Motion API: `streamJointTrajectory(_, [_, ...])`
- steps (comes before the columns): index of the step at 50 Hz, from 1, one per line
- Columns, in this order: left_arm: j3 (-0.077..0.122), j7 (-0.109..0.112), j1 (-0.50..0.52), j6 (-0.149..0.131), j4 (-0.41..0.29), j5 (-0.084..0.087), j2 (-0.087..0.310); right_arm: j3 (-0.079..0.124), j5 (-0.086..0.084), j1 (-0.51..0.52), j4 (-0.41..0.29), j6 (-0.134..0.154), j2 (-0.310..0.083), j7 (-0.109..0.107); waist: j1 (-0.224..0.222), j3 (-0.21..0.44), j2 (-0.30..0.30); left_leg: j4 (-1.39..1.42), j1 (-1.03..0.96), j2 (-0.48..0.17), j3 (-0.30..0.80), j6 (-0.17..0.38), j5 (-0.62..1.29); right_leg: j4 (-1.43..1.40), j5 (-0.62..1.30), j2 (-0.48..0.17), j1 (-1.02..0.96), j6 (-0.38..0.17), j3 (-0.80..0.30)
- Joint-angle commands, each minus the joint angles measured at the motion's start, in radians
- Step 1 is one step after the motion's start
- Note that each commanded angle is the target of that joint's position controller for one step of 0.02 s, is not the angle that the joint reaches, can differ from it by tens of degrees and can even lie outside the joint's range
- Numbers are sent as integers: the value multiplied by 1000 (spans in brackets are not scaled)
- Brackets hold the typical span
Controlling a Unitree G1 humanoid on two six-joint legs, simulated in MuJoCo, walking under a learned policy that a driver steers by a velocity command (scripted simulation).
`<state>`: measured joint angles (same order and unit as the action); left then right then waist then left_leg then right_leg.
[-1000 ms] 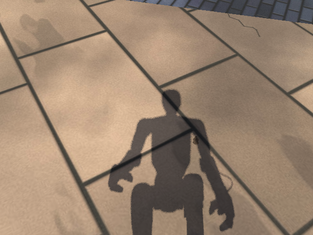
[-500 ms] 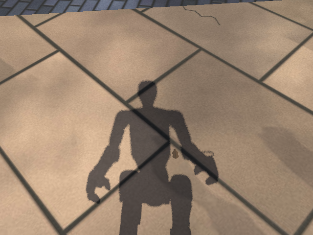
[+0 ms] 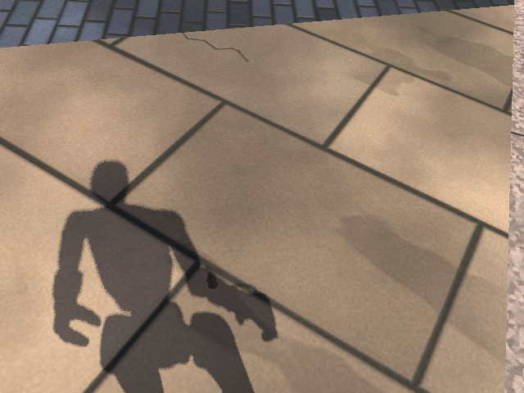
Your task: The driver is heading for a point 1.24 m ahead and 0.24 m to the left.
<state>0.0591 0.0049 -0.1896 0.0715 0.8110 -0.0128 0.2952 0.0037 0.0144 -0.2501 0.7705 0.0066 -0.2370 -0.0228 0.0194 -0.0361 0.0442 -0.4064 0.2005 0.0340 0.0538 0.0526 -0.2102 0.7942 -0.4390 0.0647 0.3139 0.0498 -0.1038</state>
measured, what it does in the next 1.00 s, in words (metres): walks ahead, turning left: right foot, then left foot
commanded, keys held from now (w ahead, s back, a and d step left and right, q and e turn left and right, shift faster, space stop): q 0.16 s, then w+q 0.48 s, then w+e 0.36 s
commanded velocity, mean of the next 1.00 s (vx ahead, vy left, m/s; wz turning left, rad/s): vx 0.31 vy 0.00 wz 0.27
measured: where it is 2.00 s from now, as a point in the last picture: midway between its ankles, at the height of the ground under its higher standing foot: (157, 286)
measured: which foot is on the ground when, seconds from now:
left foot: down 0.00-0.18, up 0.20-0.62, down 0.64-1.00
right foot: up 0.00-0.16, down 0.18-0.66, up 0.68-1.00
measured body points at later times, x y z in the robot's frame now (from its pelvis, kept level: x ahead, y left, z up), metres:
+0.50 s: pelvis +0.02 +0.01 +0.00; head +0.04 +0.01 +0.45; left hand -0.02 +0.29 -0.13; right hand +0.23 -0.22 -0.12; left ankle +0.05 +0.16 -0.70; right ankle -0.04 -0.12 -0.75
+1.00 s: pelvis +0.21 +0.17 -0.01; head +0.23 +0.19 +0.44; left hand +0.21 +0.44 -0.15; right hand +0.32 -0.07 -0.13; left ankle +0.11 +0.18 -0.75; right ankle +0.39 +0.08 -0.68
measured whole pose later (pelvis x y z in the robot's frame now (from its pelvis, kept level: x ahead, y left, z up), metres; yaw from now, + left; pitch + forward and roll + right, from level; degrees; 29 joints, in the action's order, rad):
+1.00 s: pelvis +0.21 +0.17 -0.01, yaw +18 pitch +0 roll +0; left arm 0.04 -0.05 -0.25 -0.01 0.88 -0.02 0.27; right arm 0.03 0.02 -0.37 0.87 0.08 -0.23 0.01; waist 0.00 -0.03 0.05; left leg -0.18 -0.07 0.09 -0.13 0.10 -0.26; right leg 0.93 -0.04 -0.05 0.70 -0.04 -0.03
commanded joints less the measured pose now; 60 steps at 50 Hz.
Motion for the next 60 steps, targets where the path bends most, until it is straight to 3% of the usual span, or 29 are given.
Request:
streamJointTrajectory(1, [6, 22, 16, -9, -52, 17, 72, 66, 0, -66, -18, -3, -227, 9, 16, 57, -251, 23, -186, -198, 264, 135, 589, -133, -31, 24, 53, -3, 81])
streamJointTrajectory(5, [-1, 41, -5, -33, -46, 28, 70, 81, -4, -45, -12, -15, -221, 14, -7, 90, -217, 10, -190, -216, 362, 145, 594, -259, 18, 11, -6, -42, 59])
streamJointTrajectory(7, [-7, 47, -61, -47, -28, 21, 57, 86, -10, 19, -22, -25, -212, 17, -51, 103, -186, -18, -84, -179, 354, 104, 499, -427, 166, 3, -157, -69, 66])
streamJointTrajectory(8, [-1, 53, -83, -54, -24, 10, 80, 84, -15, 36, -32, -27, -193, 18, -58, 113, -151, -46, 35, -145, 335, 61, 365, -484, 235, -47, -282, -85, 36])
streamJointTrajectory(9, [9, 58, -121, -60, -28, -15, 141, 70, -21, 40, -54, -26, -136, 21, -68, 139, 4, -170, 210, -66, 257, 12, 24, -556, 146, -228, -412, -140, -132])
streamJointTrajectory(10, [29, 50, -63, -54, -38, -19, 226, 67, -22, 31, -70, -31, -112, 15, -59, 57, 224, -336, 375, 110, 16, -6, -335, -621, 133, -416, -342, -254, -324])
streamJointTrajectory(11, [25, 41, -54, -57, -43, -29, 179, 82, 13, 47, -60, -37, -183, 11, -63, -3, 141, -521, 396, 10, 24, -5, -342, -642, 34, -459, -250, -306, -334])
streamJointTrajectory(12, [5, 36, -10, -63, -56, -22, 110, 92, 15, 30, -41, -40, -193, 21, -32, -38, 75, -579, 402, -9, 40, -2, -276, -670, -95, -403, -216, -285, -283])
streamJointTrajectory(13, [-4, 35, 22, -68, -64, -18, 83, 94, 17, 4, -24, -43, -183, 35, -11, -77, 79, -614, 423, -16, 39, -13, -209, -688, -106, -347, -206, -250, -219])
streamJointTrajectory(16, [1, 33, -35, -101, -48, -13, 102, 90, 21, 29, -26, -38, -162, 73, -33, -75, 74, -649, 494, -33, 10, -45, -108, -696, 28, -296, -294, -227, -93])
streamJointTrajectory(21, [14, 16, -136, -131, -8, -18, 124, 82, 20, 140, -79, -33, -136, 100, -81, -78, 55, -541, 551, -64, -13, -73, -41, -695, 132, -331, -370, -236, -5])
streamJointTrajectory(28, [28, 1, -171, -145, 21, -19, 160, 64, 21, 259, -160, -25, -120, 120, -93, -90, 88, -285, 359, -70, -137, -5, -77, -615, 328, -349, -291, -196, 157])
streamJointTrajectory(30, [33, 0, -172, -138, 28, -13, 179, 69, 26, 214, -161, -21, -131, 111, -60, -57, 89, -233, 241, -21, -181, 38, -124, -506, 558, -357, -280, -180, 198])
streamJointTrajectory(31, [32, 0, -161, -134, 29, -6, 184, 76, 32, 115, -134, -13, -136, 101, -4, 1, 59, -176, 100, 23, -194, 62, -101, -341, 748, -338, -254, -164, 254])
streamJointTrajectory(32, [23, 0, -166, -131, 23, -4, 167, 96, 40, -62, -71, -2, -168, 86, 66, 121, -18, -123, -131, 66, -184, 90, -89, -88, 810, -288, -177, -134, 319])
streamJointTrajectory(33, [-5, -10, -185, -131, -25, 9, 89, 125, 47, -216, -55, 6, -272, 66, 131, 260, -224, 3, -448, -193, 216, 177, -383, 265, 480, -213, 148, -78, 347])
streamJointTrajectory(34, [-15, -20, -143, -140, -64, -12, 44, 127, 15, -221, -59, 8, -328, 58, 101, 302, -325, 202, -488, -410, 687, 224, -401, 462, -80, -80, 368, -61, 205])
streamJointTrajectory(35, [1, -22, -87, -137, -60, -16, 113, 120, 5, -175, -54, 6, -298, 50, 106, 200, -174, 184, -403, -409, 570, 225, -250, 524, -7, -129, 415, -79, 98])
streamJointTrajectory(36, [-5, -29, -83, -142, -52, 2, 96, 103, 10, -121, -50, 11, -246, 43, 62, 105, -118, 158, -283, -373, 412, 206, -87, 496, 74, -166, 389, -92, 91])
streamJointTrajectory(37, [-10, -33, -114, -142, -28, 6, 78, 84, 11, -72, -47, 19, -190, 40, 15, 50, -84, 172, -182, -313, 281, 161, 42, 408, 122, -199, 331, -99, 87])
streamJointTrajectory(39, [-10, -40, -203, -112, 29, -15, 71, 65, 7, -14, -46, 43, -148, 37, -38, 31, -115, 225, -84, -247, 138, 114, 146, 355, 179, -203, 227, -92, 91])
streamJointTrajectory(41, [-5, -49, -213, -95, 44, -9, 62, 64, 5, -35, -23, 67, -152, 38, -49, 21, -127, 243, -84, -238, 67, 105, 279, 354, 216, -171, 238, -90, 75])
streamJointTrajectory(46, [2, -53, -63, -90, 21, -3, 44, 55, 5, -95, 26, 82, -124, 30, -17, -56, -108, 294, -146, -213, -74, 46, 353, 240, 369, -124, 405, -87, 47])
streamJointTrajectory(52, [-27, -68, 109, -101, -38, -19, -11, 38, 1, -154, 90, 91, -99, 8, 17, -90, -94, 283, -241, -220, -185, 35, 604, -52, 463, -98, 388, -101, 181])
streamJointTrajectory(55, [-33, -67, 123, -101, -61, -15, -8, 38, 5, -180, 123, 85, -129, -8, 6, -54, -113, 172, -329, -237, -231, 12, 964, -164, 398, -34, 283, -149, 260])
streamJointTrajectory(57, [-23, -57, 23, -97, -39, -17, 20, 46, 10, -167, 131, 75, -168, -24, -46, 16, -155, -2, -374, -256, -247, -3, 1238, -168, 293, 25, 170, -195, 289])
streamJointTrajectory(58, [-11, -52, -81, -98, -12, -18, 47, 51, 17, -146, 127, 65, -186, -28, -94, 71, -164, -154, -354, -269, -248, -2, 1260, -181, 248, 42, 63, -225, 273])
streamJointTrajectory(59, [8, -45, -210, -105, 25, -23, 85, 55, 19, -123, 116, 59, -200, -26, -153, 137, -155, -356, -277, -268, -243, 4, 1139, -240, 229, 49, -100, -261, 228])
streamJointTrajectory(60, [35, -30, -340, -107, 49, -34, 144, 53, 9, -76, 87, 62, -197, -16, -235, 207, -69, -683, -98, -208, -271, 6, 792, -337, 175, -66, -309, -330, 63])
Keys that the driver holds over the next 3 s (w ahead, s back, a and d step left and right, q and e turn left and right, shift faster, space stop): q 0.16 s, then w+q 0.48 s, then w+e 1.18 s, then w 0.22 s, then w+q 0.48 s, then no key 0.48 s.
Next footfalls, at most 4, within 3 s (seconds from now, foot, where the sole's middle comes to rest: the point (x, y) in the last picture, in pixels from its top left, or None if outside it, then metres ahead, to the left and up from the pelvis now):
0.18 right None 0.00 -0.11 -0.78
0.64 left None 0.15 0.20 -0.78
1.20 right None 0.48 0.18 -0.78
1.68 left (111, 285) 0.78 0.38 -0.78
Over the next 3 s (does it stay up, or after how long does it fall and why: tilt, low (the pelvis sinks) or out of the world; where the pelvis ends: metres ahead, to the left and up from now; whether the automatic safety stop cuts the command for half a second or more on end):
stays up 1.15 0.19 -0.01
